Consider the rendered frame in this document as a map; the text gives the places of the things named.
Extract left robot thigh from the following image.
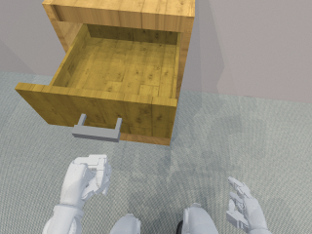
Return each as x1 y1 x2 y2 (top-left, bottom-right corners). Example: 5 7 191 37
109 216 141 234

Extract left robot hand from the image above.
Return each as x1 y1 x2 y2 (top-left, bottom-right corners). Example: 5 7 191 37
59 154 112 209

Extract handle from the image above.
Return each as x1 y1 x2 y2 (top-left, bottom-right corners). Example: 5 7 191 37
71 113 123 143

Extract robot right shin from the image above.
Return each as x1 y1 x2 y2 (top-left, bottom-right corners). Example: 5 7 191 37
181 203 201 234

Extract right robot hand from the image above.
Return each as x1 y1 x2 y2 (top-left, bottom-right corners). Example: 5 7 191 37
226 176 268 234

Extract robot left forearm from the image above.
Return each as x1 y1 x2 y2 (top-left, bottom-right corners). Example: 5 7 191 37
42 204 84 234

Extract drawer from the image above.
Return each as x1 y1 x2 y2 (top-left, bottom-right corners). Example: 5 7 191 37
15 23 181 138

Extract cabinet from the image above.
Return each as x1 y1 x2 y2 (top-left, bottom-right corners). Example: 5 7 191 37
42 0 195 146

